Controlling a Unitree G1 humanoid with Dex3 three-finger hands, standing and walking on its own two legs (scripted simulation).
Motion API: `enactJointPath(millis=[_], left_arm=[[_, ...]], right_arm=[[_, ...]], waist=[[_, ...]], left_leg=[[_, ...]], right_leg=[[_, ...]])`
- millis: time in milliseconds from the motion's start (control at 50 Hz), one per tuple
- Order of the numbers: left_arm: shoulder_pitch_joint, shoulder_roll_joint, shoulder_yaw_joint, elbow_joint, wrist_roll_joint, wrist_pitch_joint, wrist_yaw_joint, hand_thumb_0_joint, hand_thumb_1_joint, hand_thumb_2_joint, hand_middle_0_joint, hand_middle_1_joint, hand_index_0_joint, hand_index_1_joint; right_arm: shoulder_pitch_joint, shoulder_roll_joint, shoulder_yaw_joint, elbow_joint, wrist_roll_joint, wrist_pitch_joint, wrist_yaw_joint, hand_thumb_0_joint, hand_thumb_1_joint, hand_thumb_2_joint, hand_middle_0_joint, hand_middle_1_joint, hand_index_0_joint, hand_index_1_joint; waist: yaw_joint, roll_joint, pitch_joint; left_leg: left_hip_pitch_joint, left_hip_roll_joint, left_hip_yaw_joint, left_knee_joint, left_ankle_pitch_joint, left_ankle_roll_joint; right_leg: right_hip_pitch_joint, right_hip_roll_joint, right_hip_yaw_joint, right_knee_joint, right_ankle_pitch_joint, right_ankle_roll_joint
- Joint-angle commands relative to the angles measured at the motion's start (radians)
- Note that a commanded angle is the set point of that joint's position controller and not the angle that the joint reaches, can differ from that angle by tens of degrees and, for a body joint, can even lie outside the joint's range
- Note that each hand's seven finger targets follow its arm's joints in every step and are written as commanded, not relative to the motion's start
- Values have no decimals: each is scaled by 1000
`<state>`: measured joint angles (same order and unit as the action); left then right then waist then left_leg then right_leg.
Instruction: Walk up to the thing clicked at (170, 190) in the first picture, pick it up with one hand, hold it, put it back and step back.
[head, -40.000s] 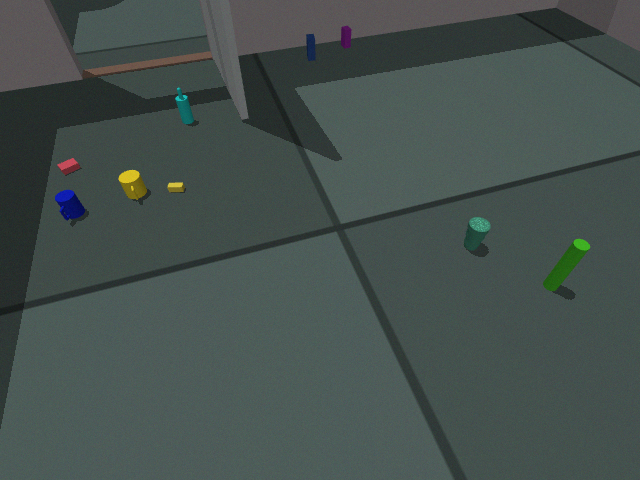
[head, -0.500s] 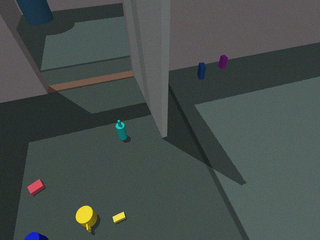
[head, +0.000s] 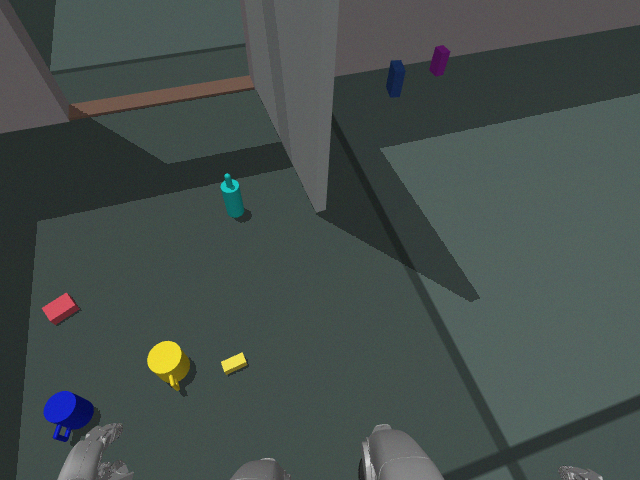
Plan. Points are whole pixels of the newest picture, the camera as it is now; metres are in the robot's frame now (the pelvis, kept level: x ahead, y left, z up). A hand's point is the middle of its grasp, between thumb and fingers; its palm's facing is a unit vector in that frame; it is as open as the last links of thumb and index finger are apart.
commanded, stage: step back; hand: left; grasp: from above
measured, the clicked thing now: (234, 363) +0.48 +0.23 -0.72
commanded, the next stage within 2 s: none
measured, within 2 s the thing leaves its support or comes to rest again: neither
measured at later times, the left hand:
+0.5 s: hand out of the picture -0.01 +0.22 -0.11, palm faces -0.10 -0.90 -0.41, open 7.4 cm
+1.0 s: hand out of the picture -0.21 +0.26 -0.13, palm faces -0.04 -0.93 -0.37, open 7.4 cm
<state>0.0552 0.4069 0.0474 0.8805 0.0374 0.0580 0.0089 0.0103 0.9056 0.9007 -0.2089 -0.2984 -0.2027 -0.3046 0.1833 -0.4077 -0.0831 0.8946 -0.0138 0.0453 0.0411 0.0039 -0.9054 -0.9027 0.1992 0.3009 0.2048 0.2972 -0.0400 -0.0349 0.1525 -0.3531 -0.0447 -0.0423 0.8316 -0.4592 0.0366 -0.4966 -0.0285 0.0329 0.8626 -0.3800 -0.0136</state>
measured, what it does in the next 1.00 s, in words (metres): walks backwards: right foot, then left foot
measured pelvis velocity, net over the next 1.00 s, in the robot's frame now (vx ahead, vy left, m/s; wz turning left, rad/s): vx -0.30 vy -0.01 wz -0.05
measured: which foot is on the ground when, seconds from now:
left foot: down 0.00-0.40, up 0.42-0.72, down 0.74-1.00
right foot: up 0.00-0.34, down 0.36-0.78, up 0.80-1.00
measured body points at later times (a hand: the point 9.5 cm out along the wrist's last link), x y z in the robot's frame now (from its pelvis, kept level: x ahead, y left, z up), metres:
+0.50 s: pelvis -0.13 -0.03 +0.02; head -0.09 -0.05 +0.47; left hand +0.00 +0.27 -0.08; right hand -0.06 -0.36 -0.10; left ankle -0.07 +0.11 -0.64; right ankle -0.13 -0.15 -0.70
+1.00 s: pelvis -0.30 -0.01 +0.04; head -0.24 +0.02 +0.48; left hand -0.20 +0.31 -0.10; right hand -0.19 -0.32 -0.06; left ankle -0.23 +0.10 -0.70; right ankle -0.35 -0.16 -0.60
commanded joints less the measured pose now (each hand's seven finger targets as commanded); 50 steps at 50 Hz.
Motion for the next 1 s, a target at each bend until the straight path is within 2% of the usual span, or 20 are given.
enactJointPath(millis=[0, 20, 60, 120, 220, 320, 340, 360, 380, 400, 420, 500, 620, 700, 720, 740, 760, 780, 860, 980], left_arm=[[16, 193, 65, -107, -20, -22, 38, 0, 900, 900, -200, -300, -200, -300], [33, 168, 60, -112, -19, -24, 42, 0, 900, 900, -200, -300, -200, -300], [26, 197, 68, -85, -20, -26, 47, 0, 900, 900, -200, -300, -200, -300], [64, 200, 76, -85, -22, -22, 34, 0, 900, 900, -200, -300, -200, -300], [22, 168, 76, -138, -23, -41, 18, 0, 900, 900, -200, -300, -200, -300], [179, 134, 83, -70, -23, -49, 11, 0, 900, 900, -200, -300, -200, -300], [205, 143, 88, -52, -16, -52, 14, 0, 900, 900, -200, -300, -200, -300], [223, 197, 101, -56, -6, -58, 13, 0, 900, 900, -200, -300, -200, -300], [183, 272, 119, -74, -4, -57, 11, 0, 900, 900, -200, -300, -200, -300], [117, 365, 132, -117, 0, -54, 13, 0, 900, 900, -200, -300, -200, -300], [54, 331, 129, -136, -2, -58, 18, 0, 900, 900, -200, -300, -200, -300], [-33, 215, 103, -158, -6, -57, 19, 0, 900, 900, -200, -300, -200, -300], [131, 189, 95, -153, 0, -45, 31, 0, 900, 900, -200, -300, -200, -300], [75, 220, 88, -179, -22, -27, 25, 0, 900, 900, -200, -300, -200, -300], [67, 209, 75, -186, -27, -19, 23, 0, 900, 900, -200, -300, -200, -300], [97, 166, 65, -191, -29, -16, 22, 0, 900, 900, -200, -300, -200, -300], [76, 156, 68, -189, -34, -18, 31, 0, 900, 900, -200, -300, -200, -300], [28, 187, 87, -187, -20, -16, 47, 0, 900, 900, -200, -300, -200, -300], [143, 181, 87, -120, -37, -11, 31, 0, 900, 900, -200, -300, -200, -300], [160, 157, 79, -122, -19, -34, 24, 0, 900, 900, -200, -300, -200, -300]], right_arm=[[27, -252, -62, -69, -31, -42, -46, 0, -900, -900, 200, 300, 200, 300], [12, -295, -57, -78, -26, -43, -52, 0, -900, -900, 200, 300, 200, 300], [-43, -275, -62, -102, -20, -46, -70, 0, -900, -900, 200, 300, 200, 300], [-59, -224, -43, -116, -22, -50, -80, 0, -900, -900, 200, 300, 200, 300], [63, -226, -40, -92, -13, -50, -87, 0, -900, -900, 200, 300, 200, 300], [-26, -247, -36, -108, -6, -24, -75, 0, -900, -900, 200, 300, 200, 300], [-44, -230, -30, -107, 3, -18, -71, 0, -900, -900, 200, 300, 200, 300], [-48, -202, -20, -115, 13, -16, -67, 0, -900, -900, 200, 300, 200, 300], [-36, -147, -4, -125, 14, -14, -67, 0, -900, -900, 200, 300, 200, 300], [-69, -177, -21, -123, 6, -6, -83, 0, -900, -900, 200, 300, 200, 300], [-62, -213, -38, -104, 8, -6, -82, 0, -900, -900, 200, 300, 200, 300], [39, -168, -11, -42, 23, -12, -75, 0, -900, -900, 200, 300, 200, 300], [-18, -167, -4, -86, 11, -28, -74, 0, -900, -900, 200, 300, 200, 300], [91, -159, -17, -52, -4, -36, -66, 0, -900, -900, 200, 300, 200, 300], [105, -179, -28, -51, -15, -38, -66, 0, -900, -900, 200, 300, 200, 300], [71, -255, -51, -66, -28, -37, -64, 0, -900, -900, 200, 300, 200, 300], [-5, -319, -57, -96, -36, -31, -53, 0, -900, -900, 200, 300, 200, 300], [11, -355, -64, -105, -30, -30, -50, 0, -900, -900, 200, 300, 200, 300], [-145, -213, -26, -131, -33, -35, -63, 0, -900, -900, 200, 300, 200, 300], [-30, -182, -32, -121, -7, -30, -65, 0, -900, -900, 200, 300, 200, 300]], waist=[[39, 101, -130], [27, 160, -178], [22, 217, -180], [44, 165, -166], [-15, 156, -241], [51, 205, -276], [63, 184, -280], [68, 87, -274], [49, -158, -205], [99, -250, -156], [63, -200, -78], [-6, -135, -58], [97, -139, -196], [35, -153, -260], [24, -111, -252], [40, 94, -249], [44, 244, -201], [-20, 271, -186], [87, 156, -106], [14, 192, -185]], left_leg=[[135, 334, -427, -369, 713, 193], [180, 342, -427, -337, 872, 180], [103, 358, -431, -362, 703, 230], [150, 286, -288, -327, 654, 215], [376, 293, -257, -262, 750, 229], [203, 233, -147, -194, 602, 145], [119, 202, -120, -161, 518, 107], [-48, 144, -95, -88, 353, 50], [-257, -13, -28, 65, -1, -12], [-159, -41, -86, 295, -189, -35], [-87, -7, -142, 383, -154, -34], [-148, -102, -143, 408, 5, -42], [-148, -31, -48, 53, -90, -65], [81, 11, 24, -380, 154, -26], [172, 50, -49, -436, 287, -6], [278, 225, -293, -447, 410, 61], [237, 364, -439, -481, 509, 162], [52, 458, -512, -508, 486, 273], [48, 249, -189, -472, 466, 151], [338, 272, -180, -391, 563, 216]], right_leg=[[-83, 126, 157, 349, -242, -25], [-117, 159, 188, 361, -268, -18], [-63, 138, 197, 447, -204, -13], [-71, 136, 171, 462, -141, 3], [-50, 89, 109, 147, -171, 31], [261, 63, -16, -373, 79, 2], [356, 59, -7, -444, 190, -12], [441, -34, 162, -417, 269, -48], [438, -204, 427, -466, 269, -129], [167, -395, 605, -524, 310, -307], [33, -391, 585, -556, 282, -309], [152, -139, 195, -446, 404, -149], [469, -210, 242, -364, 553, -212], [410, -188, 197, -248, 575, -152], [280, -153, 180, -216, 469, -97], [79, -35, 94, -72, 219, -36], [-54, 132, 11, 90, -214, -5], [40, 118, 120, 271, -314, 7], [-6, 157, 177, 468, -85, -10], [-30, 108, 102, 218, -120, 62]])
